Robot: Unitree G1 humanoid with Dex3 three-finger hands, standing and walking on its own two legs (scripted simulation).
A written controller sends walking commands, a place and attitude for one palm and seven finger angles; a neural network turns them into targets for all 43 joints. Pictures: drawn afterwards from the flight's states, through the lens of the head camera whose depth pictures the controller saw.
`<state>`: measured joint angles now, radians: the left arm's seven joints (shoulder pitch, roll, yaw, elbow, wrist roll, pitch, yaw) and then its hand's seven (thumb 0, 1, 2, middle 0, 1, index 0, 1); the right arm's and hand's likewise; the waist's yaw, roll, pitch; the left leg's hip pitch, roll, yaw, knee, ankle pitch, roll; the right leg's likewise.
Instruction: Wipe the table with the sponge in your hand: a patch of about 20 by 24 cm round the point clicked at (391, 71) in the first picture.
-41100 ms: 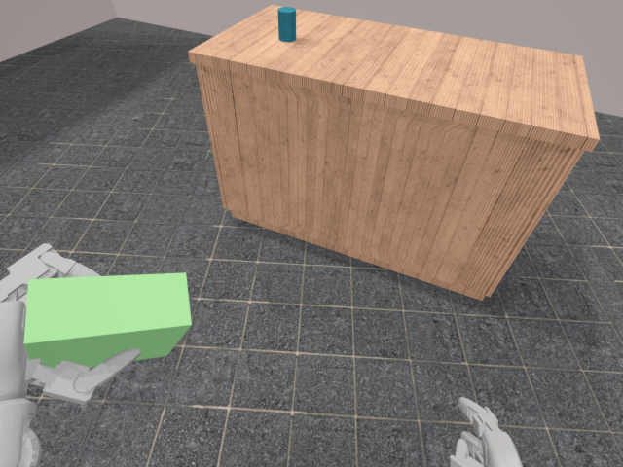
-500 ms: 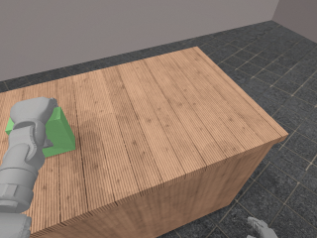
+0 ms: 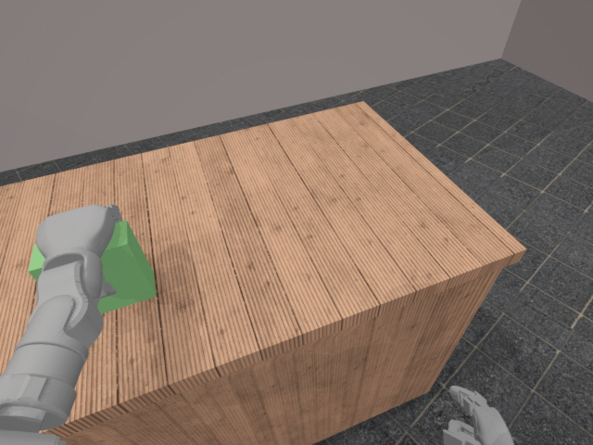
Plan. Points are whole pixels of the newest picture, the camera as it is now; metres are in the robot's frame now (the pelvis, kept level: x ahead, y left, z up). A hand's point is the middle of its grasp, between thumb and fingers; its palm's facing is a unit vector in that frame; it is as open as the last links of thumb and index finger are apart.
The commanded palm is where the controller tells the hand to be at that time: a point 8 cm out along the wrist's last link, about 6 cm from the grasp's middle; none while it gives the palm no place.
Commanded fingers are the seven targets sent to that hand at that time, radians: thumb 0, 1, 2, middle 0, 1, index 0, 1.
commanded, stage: wipe back along the first lane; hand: left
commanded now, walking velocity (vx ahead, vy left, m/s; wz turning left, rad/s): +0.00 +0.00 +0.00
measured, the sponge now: (105, 280) +0.32 +0.33 +0.05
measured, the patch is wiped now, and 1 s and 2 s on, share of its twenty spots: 1.00 1.00 1.00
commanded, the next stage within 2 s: lift the sponge slowly off the table in 0.94 s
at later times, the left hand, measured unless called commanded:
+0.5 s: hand (94, 285) +0.28 +0.30 +0.09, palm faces +0.03 -0.03 -1.00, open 9.7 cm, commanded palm +0.24 +0.29 +0.13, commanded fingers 0.00 0.10 1.30 -1.20 -1.60 -1.20 -1.60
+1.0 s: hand (90, 317) +0.24 +0.28 +0.10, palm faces +0.08 -0.08 -0.99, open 9.7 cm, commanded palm +0.19 +0.27 +0.13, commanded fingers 0.00 0.10 1.30 -1.20 -1.60 -1.20 -1.60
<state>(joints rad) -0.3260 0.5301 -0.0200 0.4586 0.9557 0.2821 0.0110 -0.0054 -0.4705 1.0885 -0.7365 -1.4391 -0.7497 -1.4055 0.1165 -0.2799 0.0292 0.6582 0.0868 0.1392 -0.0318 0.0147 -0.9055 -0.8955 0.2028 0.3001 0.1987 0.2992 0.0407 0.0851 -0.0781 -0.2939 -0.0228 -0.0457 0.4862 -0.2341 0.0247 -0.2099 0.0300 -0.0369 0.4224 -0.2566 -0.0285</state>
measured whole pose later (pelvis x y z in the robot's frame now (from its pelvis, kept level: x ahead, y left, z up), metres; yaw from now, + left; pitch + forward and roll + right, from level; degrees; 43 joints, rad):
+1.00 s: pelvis +0.00 +0.00 +0.00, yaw -1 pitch -1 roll -1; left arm 0.15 0.48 -0.05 -0.15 0.91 0.43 0.03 0.02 -0.46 1.09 -0.73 -1.45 -0.74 -1.41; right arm 0.04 -0.27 0.04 0.64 0.08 0.10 0.00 0.02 -0.91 -0.90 0.20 0.30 0.20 0.30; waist 0.09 0.11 -0.07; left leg -0.22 -0.02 -0.03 0.51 -0.27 0.02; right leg -0.16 0.03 -0.02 0.47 -0.29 -0.03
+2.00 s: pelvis -0.03 -0.02 +0.00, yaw +0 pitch -5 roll +0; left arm -0.01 0.53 -0.06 -0.07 0.87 0.42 -0.06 0.00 -0.49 1.08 -0.77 -1.40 -0.79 -1.36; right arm 0.00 -0.26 0.06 0.69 0.06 0.03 -0.06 0.02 -0.90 -0.90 0.20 0.30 0.20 0.30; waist 0.12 0.12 -0.03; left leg -0.17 0.00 -0.05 0.45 -0.20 0.00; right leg -0.11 0.05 -0.04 0.43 -0.24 -0.06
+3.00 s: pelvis -0.04 -0.02 +0.00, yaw +0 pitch -5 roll +0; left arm -0.14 0.60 -0.04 -0.18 0.81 0.51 -0.15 0.00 -0.49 1.08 -0.77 -1.39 -0.79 -1.36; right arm -0.01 -0.28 0.07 0.66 0.08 0.04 -0.08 0.02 -0.90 -0.90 0.20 0.30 0.20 0.30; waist 0.14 0.13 -0.03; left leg -0.19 -0.01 -0.05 0.46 -0.18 -0.01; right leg -0.14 0.05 -0.03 0.46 -0.23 -0.06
